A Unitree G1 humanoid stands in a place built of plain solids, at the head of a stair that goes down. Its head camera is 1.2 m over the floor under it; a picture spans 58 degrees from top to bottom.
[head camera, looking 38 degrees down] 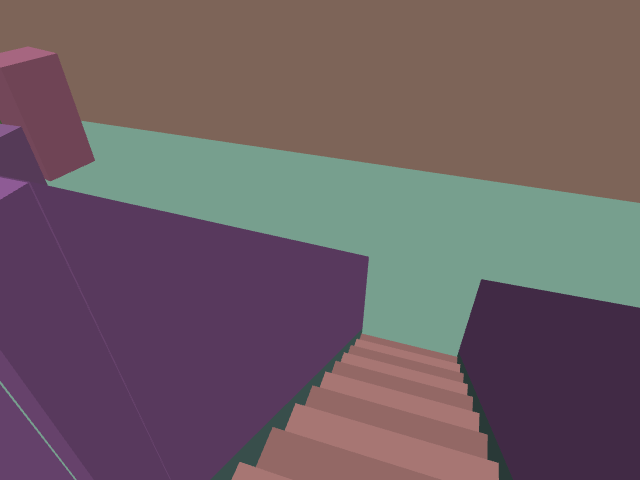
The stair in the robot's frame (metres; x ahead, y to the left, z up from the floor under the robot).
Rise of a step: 0.20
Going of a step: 0.24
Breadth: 0.89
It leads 18 degrees to the right of straight ahead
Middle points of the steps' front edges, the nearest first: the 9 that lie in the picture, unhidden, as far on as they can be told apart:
0.74 -0.24 -0.40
0.97 -0.31 -0.60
1.19 -0.38 -0.81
1.42 -0.45 -1.01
1.65 -0.53 -1.21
1.87 -0.60 -1.41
2.10 -0.67 -1.61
2.32 -0.74 -1.81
2.55 -0.81 -2.02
